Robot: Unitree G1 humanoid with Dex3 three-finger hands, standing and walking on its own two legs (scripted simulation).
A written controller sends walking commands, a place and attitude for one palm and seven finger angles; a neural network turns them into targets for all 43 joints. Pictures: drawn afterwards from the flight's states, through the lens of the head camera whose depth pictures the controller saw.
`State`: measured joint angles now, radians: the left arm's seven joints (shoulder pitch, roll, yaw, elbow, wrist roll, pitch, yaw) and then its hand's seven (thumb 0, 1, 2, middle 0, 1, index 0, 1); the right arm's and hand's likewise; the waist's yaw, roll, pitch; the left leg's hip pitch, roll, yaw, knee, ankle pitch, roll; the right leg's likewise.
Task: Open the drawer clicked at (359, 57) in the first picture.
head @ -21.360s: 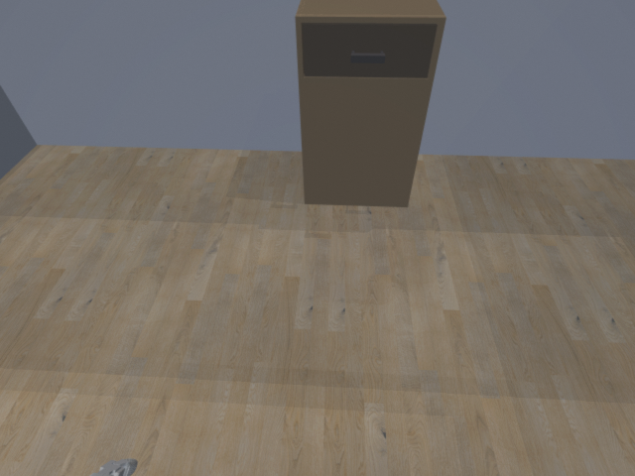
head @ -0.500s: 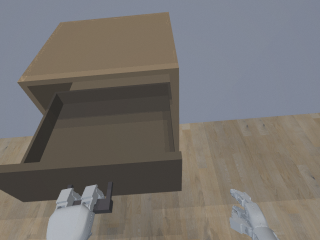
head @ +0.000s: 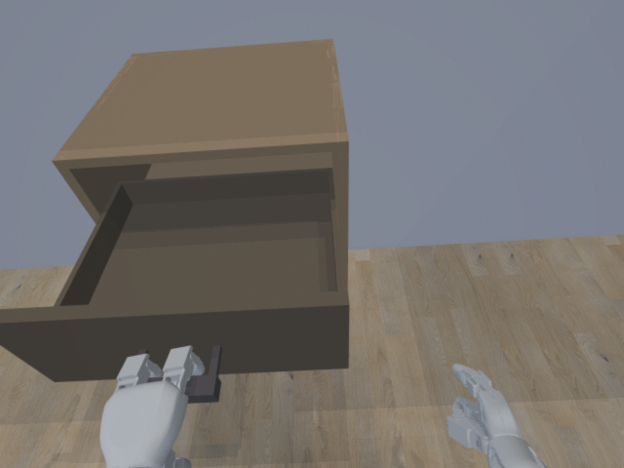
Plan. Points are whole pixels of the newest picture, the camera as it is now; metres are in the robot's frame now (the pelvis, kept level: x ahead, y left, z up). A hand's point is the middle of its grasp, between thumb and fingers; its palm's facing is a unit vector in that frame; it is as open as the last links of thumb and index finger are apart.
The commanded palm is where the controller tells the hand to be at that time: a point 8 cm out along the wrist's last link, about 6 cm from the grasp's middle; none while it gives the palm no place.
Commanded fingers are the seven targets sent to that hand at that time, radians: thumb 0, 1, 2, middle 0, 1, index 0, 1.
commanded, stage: open the thumb to release the handle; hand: left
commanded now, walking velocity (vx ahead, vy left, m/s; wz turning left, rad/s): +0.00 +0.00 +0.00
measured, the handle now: (175, 372) +0.23 +0.21 +0.00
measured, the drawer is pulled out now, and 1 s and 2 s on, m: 0.30 0.30 0.30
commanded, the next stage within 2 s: lift the hand off the handle in 0.02 s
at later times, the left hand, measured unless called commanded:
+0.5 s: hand (173, 414) +0.19 +0.21 -0.01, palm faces +0.05 -0.09 -0.99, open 13.8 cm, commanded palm +0.16 +0.21 +0.05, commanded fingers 0.00 -0.50 0.30 -0.30 -1.20 -0.30 -1.20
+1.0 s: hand (142, 391) +0.19 +0.22 +0.06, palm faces +0.10 -0.14 -0.99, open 13.8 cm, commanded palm +0.15 +0.21 +0.12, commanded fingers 0.00 -0.50 0.30 -0.30 -1.20 -0.30 -1.20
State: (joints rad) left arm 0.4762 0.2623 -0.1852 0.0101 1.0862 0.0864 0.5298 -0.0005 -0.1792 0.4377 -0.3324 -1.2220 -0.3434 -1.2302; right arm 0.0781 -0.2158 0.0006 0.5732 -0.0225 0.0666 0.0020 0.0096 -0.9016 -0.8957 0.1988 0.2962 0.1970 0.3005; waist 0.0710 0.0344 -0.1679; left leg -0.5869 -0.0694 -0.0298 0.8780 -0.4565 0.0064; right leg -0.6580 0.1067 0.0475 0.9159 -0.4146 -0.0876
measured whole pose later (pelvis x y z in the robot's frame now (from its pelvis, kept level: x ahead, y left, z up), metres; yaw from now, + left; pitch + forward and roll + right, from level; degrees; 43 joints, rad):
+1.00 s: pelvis +0.01 +0.01 +0.02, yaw +0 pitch +4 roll +1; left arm 0.47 0.32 -0.19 -0.21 1.03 0.14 0.37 0.00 -0.49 0.30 -0.32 -1.20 -0.33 -1.20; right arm 0.08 -0.23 0.00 0.56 -0.01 0.09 0.01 0.01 -0.90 -0.90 0.20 0.30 0.20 0.30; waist 0.11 0.07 -0.12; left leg -0.40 -0.07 -0.04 0.73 -0.40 0.02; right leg -0.46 0.10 0.06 0.76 -0.36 -0.07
